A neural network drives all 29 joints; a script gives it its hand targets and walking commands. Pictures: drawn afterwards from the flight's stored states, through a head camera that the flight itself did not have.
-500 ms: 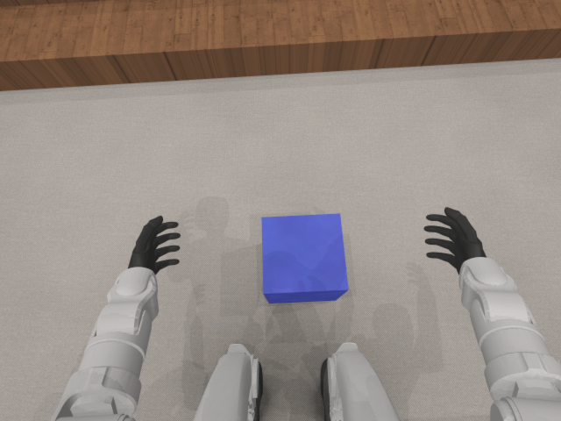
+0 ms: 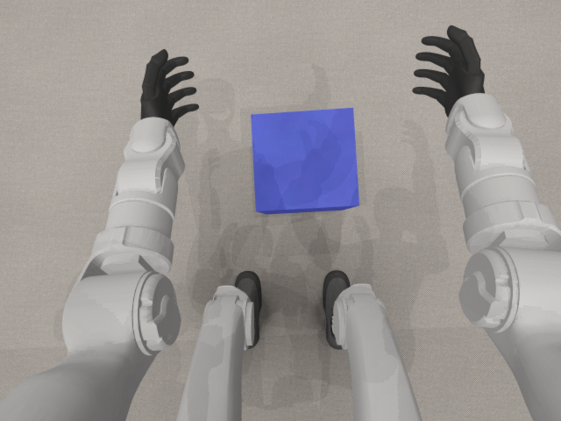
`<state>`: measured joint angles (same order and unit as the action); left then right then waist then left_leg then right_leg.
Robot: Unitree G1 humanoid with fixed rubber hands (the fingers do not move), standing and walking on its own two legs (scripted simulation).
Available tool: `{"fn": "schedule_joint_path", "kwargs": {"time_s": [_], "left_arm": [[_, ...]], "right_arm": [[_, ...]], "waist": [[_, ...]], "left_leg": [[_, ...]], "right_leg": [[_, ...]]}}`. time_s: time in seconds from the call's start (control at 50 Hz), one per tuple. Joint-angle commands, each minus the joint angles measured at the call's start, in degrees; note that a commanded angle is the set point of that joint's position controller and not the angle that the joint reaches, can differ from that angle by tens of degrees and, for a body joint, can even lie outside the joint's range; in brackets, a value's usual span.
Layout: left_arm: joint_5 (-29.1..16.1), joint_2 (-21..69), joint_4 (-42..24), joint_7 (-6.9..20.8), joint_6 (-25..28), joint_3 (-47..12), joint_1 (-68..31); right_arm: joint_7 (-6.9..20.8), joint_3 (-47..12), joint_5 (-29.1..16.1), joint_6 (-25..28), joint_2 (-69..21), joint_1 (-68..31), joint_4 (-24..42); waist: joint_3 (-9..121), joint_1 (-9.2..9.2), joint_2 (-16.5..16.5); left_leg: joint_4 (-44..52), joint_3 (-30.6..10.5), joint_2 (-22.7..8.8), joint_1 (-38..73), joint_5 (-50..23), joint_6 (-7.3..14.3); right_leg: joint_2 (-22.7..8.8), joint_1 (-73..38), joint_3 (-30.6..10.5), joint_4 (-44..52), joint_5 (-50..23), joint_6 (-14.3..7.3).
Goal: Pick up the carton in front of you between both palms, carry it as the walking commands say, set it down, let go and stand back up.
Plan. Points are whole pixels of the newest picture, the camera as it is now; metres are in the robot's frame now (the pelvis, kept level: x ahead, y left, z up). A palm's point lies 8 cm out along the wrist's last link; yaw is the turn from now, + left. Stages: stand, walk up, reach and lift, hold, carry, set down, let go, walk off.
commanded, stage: reach and lift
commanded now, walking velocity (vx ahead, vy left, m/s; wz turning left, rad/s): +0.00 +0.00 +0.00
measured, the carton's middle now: (303, 169) +0.49 -0.02 -0.50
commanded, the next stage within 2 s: none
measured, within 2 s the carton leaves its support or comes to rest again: leaves its support in 1.58 s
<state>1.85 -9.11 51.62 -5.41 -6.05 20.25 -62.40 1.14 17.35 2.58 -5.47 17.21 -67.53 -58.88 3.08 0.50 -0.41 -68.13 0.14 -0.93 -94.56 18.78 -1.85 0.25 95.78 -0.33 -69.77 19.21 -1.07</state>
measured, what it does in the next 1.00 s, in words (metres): lowers itself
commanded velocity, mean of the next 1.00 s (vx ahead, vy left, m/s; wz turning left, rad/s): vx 0.00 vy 0.00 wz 0.00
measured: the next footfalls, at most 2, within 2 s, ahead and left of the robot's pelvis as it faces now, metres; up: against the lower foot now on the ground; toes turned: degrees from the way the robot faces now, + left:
none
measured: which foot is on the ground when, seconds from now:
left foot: down 0.00-1.00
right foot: down 0.00-1.00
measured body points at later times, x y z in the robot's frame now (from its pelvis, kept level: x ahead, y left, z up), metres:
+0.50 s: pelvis -0.03 +0.01 -0.20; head +0.32 +0.00 +0.08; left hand +0.50 +0.18 -0.36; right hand +0.50 -0.21 -0.36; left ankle +0.09 +0.14 -0.59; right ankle +0.08 -0.11 -0.59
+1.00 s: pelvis -0.03 +0.01 -0.26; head +0.33 -0.02 +0.00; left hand +0.51 +0.17 -0.43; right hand +0.50 -0.20 -0.44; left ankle +0.09 +0.14 -0.59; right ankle +0.08 -0.11 -0.59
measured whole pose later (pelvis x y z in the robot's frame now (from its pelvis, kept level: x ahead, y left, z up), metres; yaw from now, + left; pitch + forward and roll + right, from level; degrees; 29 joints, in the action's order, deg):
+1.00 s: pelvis -0.03 +0.01 -0.26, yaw +2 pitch +37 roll +2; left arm -19.3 -17.0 65.2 -10.0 0.1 1.7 -78.3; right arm -5.1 -0.6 -15.0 0.1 23.7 -77.8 -65.1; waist -17.8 -0.7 -2.9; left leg -124.3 -0.7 1.5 -130.7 31.0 -2.7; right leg -1.1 131.5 -0.7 -126.1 32.0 -1.0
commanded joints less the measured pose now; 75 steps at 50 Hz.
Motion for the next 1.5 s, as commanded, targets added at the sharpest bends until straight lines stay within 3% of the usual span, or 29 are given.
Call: {"fn": "schedule_joint_path", "kwargs": {"time_s": [0.0, 0.1, 0.2, 0.26, 0.34, 0.44, 0.54, 0.64, 0.7, 0.8, 0.9, 1.0, 1.12, 1.22, 1.26, 1.32, 1.38, 1.44, 1.48], "left_arm": [[1.17, -4.68, -4.04, 0.32, 2.99, 1.44, -7.21], [-1.11, -4.84, -3.91, -0.29, 5.0, -0.83, -4.71], [-7.17, -6.93, -7.66, -2.2, 5.68, -7.04, -5.68], [-10.24, -8.13, -10.68, -3.44, 5.11, -9.83, -7.92], [-12.55, -9.91, -12.78, -4.72, 3.47, -11.62, -12.35], [-13.5, -10.56, -5.46, -5.29, 2.13, -11.94, -18.53], [-14.11, -11.76, 3.15, -4.78, 2.95, -12.09, -24.53], [-15.53, -13.23, 8.02, -4.1, 4.77, -13.34, -29.16], [-17.13, -14.62, 7.62, -4.32, 5.91, -14.48, -31.31], [-22.18, -11.22, 9.49, -4.4, 6.86, -19.02, -27.79], [-22.23, -9.63, 7.11, -4.87, 7.22, -19.0, -23.97], [-19.04, -10.27, 10.47, -4.37, 7.31, -16.02, -23.58], [-17.48, -8.86, 10.53, -4.57, 8.11, -16.44, -26.61], [-18.17, -2.12, 10.97, -4.98, 8.5, -18.94, -29.63], [-16.8, -0.72, 11.64, -5.19, 8.74, -18.4, -29.92], [-16.77, 14.43, 9.7, -2.62, 8.93, -22.28, -37.62], [-14.42, 32.57, 8.33, 2.42, 7.08, -24.24, -46.04], [-11.43, 41.5, 6.18, 5.84, 4.9, -22.66, -48.37], [-11.95, 45.97, 2.85, 7.2, 3.82, -23.83, -50.01]], "right_arm": [[-0.56, 1.36, 1.06, 2.57, 3.51, -8.89, 4.54], [-1.85, 0.36, -0.84, 4.28, 3.89, -5.33, 5.3], [-3.37, -4.44, -6.97, 5.62, 8.33, -6.44, 9.03], [-3.96, -7.23, -10.56, 5.36, 10.64, -8.62, 11.05], [-4.42, -9.22, -13.37, 3.99, 12.9, -12.71, 11.97], [-4.59, -10.43, -14.51, 2.8, 13.34, -18.15, 4.99], [-5.04, -12.4, -15.23, 3.52, 14.04, -23.8, -2.6], [-5.34, -14.39, -16.24, 5.09, 15.07, -28.63, -6.58], [-5.87, -15.94, -17.45, 6.09, 15.82, -31.15, -5.69], [-6.49, -18.09, -18.78, 7.05, 15.75, -29.83, -2.22], [-6.6, -17.41, -18.27, 6.97, 14.34, -25.95, 1.39], [-5.85, -16.49, -16.59, 6.31, 10.77, -23.93, -3.05], [-5.5, -17.95, -17.22, 6.93, 8.81, -26.06, -6.16], [-5.85, -19.92, -17.26, 7.86, 4.85, -29.5, -6.92], [-5.76, -20.59, -16.76, 8.04, 2.17, -30.71, -7.22], [-3.21, -25.6, -17.85, 8.21, -14.14, -37.54, -6.09], [1.86, -28.29, -16.23, 6.39, -33.4, -45.08, -4.44], [5.14, -27.27, -14.27, 4.25, -43.0, -46.55, -1.79], [6.12, -27.76, -14.62, 3.12, -47.18, -47.18, 1.02]], "waist": [[50.12, -0.04, 4.25], [52.86, -1.02, 3.4], [63.48, -1.59, 2.03], [68.11, -1.84, 1.14], [68.84, -1.87, 1.15], [55.56, -1.29, 1.63], [46.38, -1.07, 1.71], [43.54, -1.38, 1.81], [48.08, -1.37, 2.44], [54.31, -3.3, 3.87], [55.76, -3.34, 4.26], [41.74, -2.03, 4.51], [39.67, -1.56, 2.43], [41.26, -3.14, 1.5], [41.62, -2.29, 1.76], [41.99, -2.04, 2.46], [39.84, -2.21, 2.07], [39.81, -2.35, 1.75], [44.47, -2.71, 1.68]], "left_leg": [[-2.05, 2.94, 5.32, 11.4, -9.31, -0.81], [-12.55, 2.4, 5.5, 3.87, -13.0, -1.21], [-23.02, 1.61, 5.33, 7.46, -19.08, -1.44], [-28.08, 1.7, 5.22, 10.59, -19.73, -1.51], [-32.64, 2.51, 5.03, 10.37, -13.78, -1.52], [-35.99, 2.83, 3.9, 3.01, -0.29, -1.31], [-40.15, 2.17, 2.68, -1.4, 4.48, -0.71], [-44.44, 1.71, 2.2, -3.5, 3.5, -0.67], [-46.88, 2.03, 2.17, -2.31, 0.33, -0.67], [-49.28, 2.67, 3.23, -0.9, -4.27, -1.01], [-49.58, 3.63, 4.31, -3.66, -5.91, -1.04], [-48.08, 3.01, 4.2, -12.39, -0.08, -0.89], [-46.99, 2.05, 4.09, -9.2, 0.27, -0.68], [-46.57, 1.89, 5.37, -5.32, -0.12, -0.79], [-46.32, 2.0, 5.81, -3.64, -0.41, -0.65], [-46.61, 2.31, 7.06, -5.43, -1.1, -0.28], [-47.48, 2.75, 8.59, -7.63, 0.39, 0.16], [-48.49, 3.72, 9.66, -8.77, 1.59, 0.32], [-49.08, 4.53, 9.86, -7.58, 0.5, 0.34]], "right_leg": [[2.65, -31.14, -1.58, -0.5, -17.71, 2.81], [2.63, -22.0, -1.87, -10.96, -22.51, 2.85], [2.52, -17.33, -0.81, -21.4, -26.04, 2.88], [2.71, -14.33, 0.27, -26.12, -23.79, 2.73], [2.46, -11.57, 1.52, -30.46, -16.26, 2.55], [1.07, -2.81, 1.52, -33.59, -2.01, 2.32], [-0.23, 2.16, 0.47, -37.32, 3.76, 2.0], [-0.77, 2.52, -0.45, -41.19, 2.66, 2.02], [-0.81, -1.28, -0.7, -43.34, -1.28, 2.14], [-0.54, -6.41, -0.32, -45.15, -8.0, 2.1], [-0.15, -10.09, -0.64, -45.19, -11.49, 1.96], [-0.28, -1.99, -1.38, -44.02, -5.32, 2.06], [0.11, 2.69, -1.33, -43.28, -2.22, 1.9], [0.99, 2.43, -0.93, -42.61, -1.87, 1.49], [1.25, 2.53, -0.67, -42.51, -1.48, 1.64], [2.48, 1.81, -0.41, -42.65, -2.58, 1.4], [3.98, 3.82, -0.03, -43.41, -1.47, 1.16], [4.77, 3.92, 0.82, -44.2, -0.97, 1.07], [5.22, 1.26, 1.56, -44.93, -2.72, 1.1]]}}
